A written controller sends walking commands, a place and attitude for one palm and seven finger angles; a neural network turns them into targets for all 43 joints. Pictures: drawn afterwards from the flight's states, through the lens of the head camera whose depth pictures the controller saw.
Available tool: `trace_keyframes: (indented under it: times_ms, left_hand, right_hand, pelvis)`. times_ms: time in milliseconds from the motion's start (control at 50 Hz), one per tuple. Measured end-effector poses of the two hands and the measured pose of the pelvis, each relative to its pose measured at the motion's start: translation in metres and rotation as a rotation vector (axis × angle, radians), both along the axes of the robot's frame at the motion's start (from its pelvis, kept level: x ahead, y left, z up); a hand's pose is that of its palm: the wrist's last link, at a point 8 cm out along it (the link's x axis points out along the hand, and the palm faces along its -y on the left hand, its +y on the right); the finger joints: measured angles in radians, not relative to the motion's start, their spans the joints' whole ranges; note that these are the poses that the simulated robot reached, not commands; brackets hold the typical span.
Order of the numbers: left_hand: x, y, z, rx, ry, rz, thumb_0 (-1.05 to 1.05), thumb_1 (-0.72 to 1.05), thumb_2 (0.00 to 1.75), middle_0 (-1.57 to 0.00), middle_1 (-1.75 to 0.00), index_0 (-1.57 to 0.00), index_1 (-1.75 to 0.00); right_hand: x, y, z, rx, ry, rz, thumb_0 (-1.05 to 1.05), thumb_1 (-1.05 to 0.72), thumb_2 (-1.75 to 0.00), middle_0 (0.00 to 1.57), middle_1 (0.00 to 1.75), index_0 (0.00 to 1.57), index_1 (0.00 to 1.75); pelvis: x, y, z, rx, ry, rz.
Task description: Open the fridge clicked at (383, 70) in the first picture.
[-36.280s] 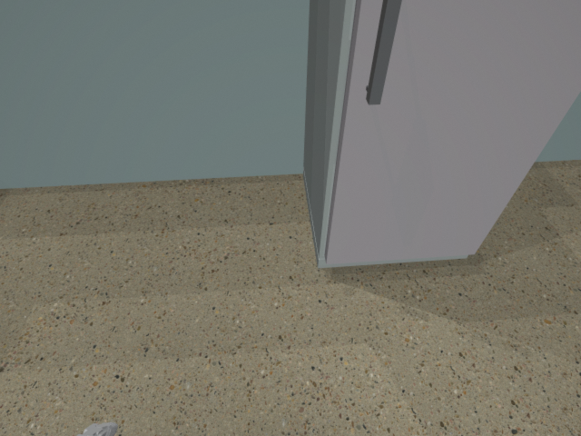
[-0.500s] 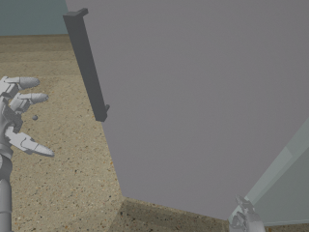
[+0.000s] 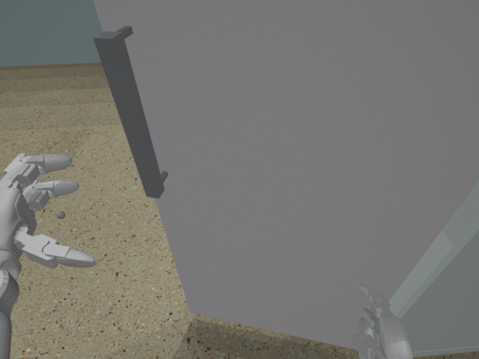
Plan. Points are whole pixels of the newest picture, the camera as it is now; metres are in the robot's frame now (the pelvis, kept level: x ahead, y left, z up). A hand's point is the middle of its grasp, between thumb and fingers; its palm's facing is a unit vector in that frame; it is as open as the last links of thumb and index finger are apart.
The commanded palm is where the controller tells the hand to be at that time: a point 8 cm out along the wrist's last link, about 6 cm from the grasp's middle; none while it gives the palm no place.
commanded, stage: draw the hand back to the body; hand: left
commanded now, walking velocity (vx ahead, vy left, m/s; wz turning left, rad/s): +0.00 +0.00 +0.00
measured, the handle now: (142, 123) +0.42 +0.23 +0.21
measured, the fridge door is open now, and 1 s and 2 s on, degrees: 73 73 73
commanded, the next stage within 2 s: step back with the hand held close in 1.00 s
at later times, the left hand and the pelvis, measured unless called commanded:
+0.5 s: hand (71, 222) +0.23 +0.27 +0.17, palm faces +0.43 -0.82 -0.38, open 10.0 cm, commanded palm +0.18 +0.31 +0.18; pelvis +0.02 +0.01 +0.01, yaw -2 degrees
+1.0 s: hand (68, 234) +0.22 +0.26 +0.17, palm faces +0.44 -0.81 -0.37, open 7.5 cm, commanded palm +0.16 +0.30 +0.18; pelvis +0.02 +0.00 +0.01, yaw -2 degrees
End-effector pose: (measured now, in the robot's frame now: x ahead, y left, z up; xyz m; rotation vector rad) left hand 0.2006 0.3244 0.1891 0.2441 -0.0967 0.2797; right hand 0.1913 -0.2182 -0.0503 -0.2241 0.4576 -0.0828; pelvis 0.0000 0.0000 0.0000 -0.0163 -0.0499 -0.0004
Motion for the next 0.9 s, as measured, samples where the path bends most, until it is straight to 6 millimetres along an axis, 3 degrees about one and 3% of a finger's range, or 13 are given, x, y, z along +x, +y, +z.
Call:
trace_keyframes:
  times_ms: [120, 280, 440, 700, 900]
  left_hand:
    - [-0.014, -0.002, -0.002, 0.123, -0.092, 0.176, -0.01, -0.3, 0.32, -0.24, -1.0, -0.24, -1.0]
    - [-0.012, -0.007, -0.004, 0.165, -0.103, 0.204, -0.01, -0.03, 0.45, -0.23, -0.85, -0.23, -0.84]
    - [-0.007, -0.019, -0.002, 0.199, -0.084, 0.145, 0.0, 0.26, 0.59, -0.23, -0.68, -0.23, -0.68]
    - [-0.023, -0.024, -0.011, 0.19, -0.021, 0.159, 0.01, 0.72, 0.81, -0.21, -0.41, -0.21, -0.41]
    - [-0.027, -0.024, -0.009, 0.183, -0.03, 0.178, 0.01, 0.87, 0.88, -0.21, -0.32, -0.21, -0.32]
  right_hand:
    - [-0.006, 0.004, -0.012, -0.01, 0.095, 0.01, 0.01, -0.9, -0.89, 0.2, 0.3, 0.21, 0.3]
    - [-0.014, 0.004, -0.026, -0.014, 0.196, -0.022, 0.01, -0.9, -0.89, 0.21, 0.3, 0.21, 0.3]
    - [-0.008, 0.002, -0.022, 0.007, 0.189, -0.053, 0.01, -0.9, -0.89, 0.2, 0.3, 0.21, 0.3]
    - [0.006, -0.004, -0.014, -0.016, 0.175, -0.046, 0.01, -0.9, -0.89, 0.2, 0.3, 0.21, 0.3]
    - [0.007, -0.001, -0.013, -0.014, 0.172, -0.026, 0.01, -0.9, -0.89, 0.2, 0.3, 0.21, 0.3]
  pelvis:
    - [0.003, 0.003, 0.002, 0.006, 0.007, -0.011]
    - [0.013, 0.008, 0.005, 0.015, -0.006, -0.019]
    - [0.021, 0.009, 0.007, 0.021, -0.012, -0.035]
    - [0.024, 0.004, 0.008, 0.017, -0.019, -0.031]
    - [0.021, 0.001, 0.009, 0.016, -0.03, -0.025]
